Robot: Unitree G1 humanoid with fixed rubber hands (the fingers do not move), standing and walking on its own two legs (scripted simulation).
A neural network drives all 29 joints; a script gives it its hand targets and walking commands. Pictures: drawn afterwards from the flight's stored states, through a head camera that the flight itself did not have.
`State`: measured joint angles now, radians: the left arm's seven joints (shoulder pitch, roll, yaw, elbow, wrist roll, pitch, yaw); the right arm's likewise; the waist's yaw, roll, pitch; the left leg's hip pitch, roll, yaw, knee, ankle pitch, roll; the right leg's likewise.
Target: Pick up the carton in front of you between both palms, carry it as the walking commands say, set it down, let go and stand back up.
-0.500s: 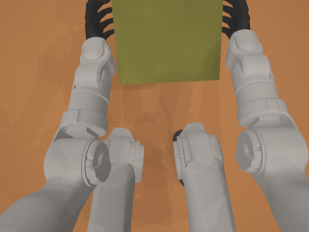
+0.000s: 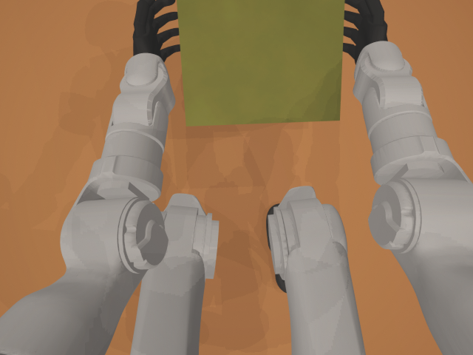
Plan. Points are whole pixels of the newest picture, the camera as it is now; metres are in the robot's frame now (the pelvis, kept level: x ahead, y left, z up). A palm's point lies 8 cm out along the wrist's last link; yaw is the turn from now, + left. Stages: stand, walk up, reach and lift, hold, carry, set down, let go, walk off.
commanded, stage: set down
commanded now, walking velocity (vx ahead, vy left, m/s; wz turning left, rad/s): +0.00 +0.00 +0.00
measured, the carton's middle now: (255, 61) +0.53 -0.06 -0.24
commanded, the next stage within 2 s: let go in 1.88 s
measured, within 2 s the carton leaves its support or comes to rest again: rests again in 0.16 s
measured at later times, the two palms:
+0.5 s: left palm (148, 53) +0.53 +0.10 -0.16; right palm (360, 44) +0.52 -0.20 -0.17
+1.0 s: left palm (124, 59) +0.52 +0.13 -0.14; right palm (398, 45) +0.51 -0.25 -0.14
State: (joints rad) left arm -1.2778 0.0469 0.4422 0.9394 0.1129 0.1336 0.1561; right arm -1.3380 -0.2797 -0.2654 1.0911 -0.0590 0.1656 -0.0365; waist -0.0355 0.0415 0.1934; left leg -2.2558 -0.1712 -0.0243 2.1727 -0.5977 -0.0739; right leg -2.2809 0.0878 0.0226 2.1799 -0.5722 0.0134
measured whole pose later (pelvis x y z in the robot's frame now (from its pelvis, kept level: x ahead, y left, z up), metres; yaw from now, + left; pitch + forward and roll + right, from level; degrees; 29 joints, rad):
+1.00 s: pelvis -0.01 +0.00 +0.00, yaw +0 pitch +35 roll +2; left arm -1.23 0.24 0.13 0.89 -0.21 0.08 0.18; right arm -1.29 -0.45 -0.08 1.01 0.24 0.05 -0.03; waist -0.02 0.03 0.30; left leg -2.21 -0.09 0.01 2.19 -0.59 -0.04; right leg -2.24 0.04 0.00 2.19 -0.56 -0.02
